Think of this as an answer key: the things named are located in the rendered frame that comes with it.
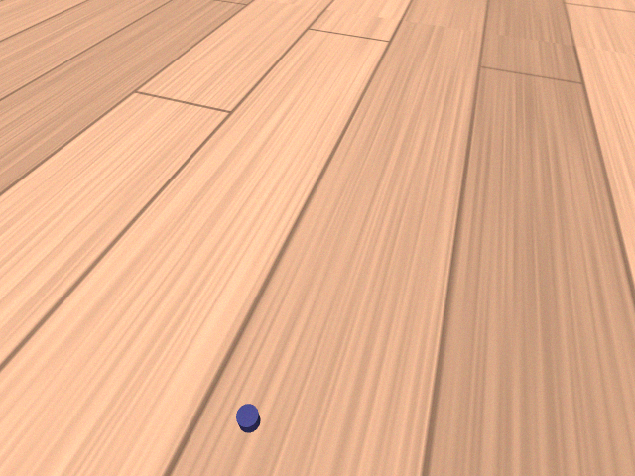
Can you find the tin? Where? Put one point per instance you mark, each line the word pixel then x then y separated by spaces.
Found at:
pixel 248 418

